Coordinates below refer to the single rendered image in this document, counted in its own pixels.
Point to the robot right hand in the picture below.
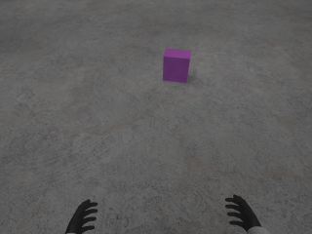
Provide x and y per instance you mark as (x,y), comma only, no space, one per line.
(246,214)

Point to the robot left hand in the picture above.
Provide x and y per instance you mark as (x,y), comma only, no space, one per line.
(75,224)

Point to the carton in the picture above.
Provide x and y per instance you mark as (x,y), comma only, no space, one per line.
(176,65)

